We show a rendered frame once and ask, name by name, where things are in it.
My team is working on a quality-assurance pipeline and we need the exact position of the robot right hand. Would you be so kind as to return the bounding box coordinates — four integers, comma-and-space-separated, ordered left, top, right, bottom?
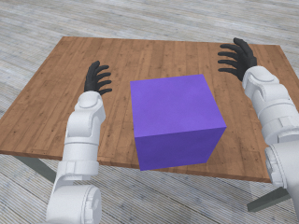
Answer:
218, 37, 257, 82

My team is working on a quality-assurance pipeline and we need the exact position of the robot left upper arm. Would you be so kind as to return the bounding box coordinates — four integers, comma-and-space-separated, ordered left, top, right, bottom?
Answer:
35, 185, 102, 224

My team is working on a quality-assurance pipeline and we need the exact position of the robot left forearm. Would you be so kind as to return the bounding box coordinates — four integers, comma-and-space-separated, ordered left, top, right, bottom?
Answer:
46, 91, 106, 221

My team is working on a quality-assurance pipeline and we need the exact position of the robot right forearm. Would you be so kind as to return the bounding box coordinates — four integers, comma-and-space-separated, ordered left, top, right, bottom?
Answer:
242, 65, 299, 146

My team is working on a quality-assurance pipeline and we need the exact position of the table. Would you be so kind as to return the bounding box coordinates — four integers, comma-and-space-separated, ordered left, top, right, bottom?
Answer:
0, 36, 299, 213

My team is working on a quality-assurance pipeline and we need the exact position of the robot right upper arm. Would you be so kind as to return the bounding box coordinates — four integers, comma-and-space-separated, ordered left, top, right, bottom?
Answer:
264, 140, 299, 222

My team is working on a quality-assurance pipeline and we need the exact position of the carton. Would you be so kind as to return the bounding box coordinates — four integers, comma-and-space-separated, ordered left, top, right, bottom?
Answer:
130, 74, 227, 171

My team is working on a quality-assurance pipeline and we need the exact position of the robot left hand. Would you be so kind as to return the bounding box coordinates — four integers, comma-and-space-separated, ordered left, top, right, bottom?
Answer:
84, 61, 112, 96

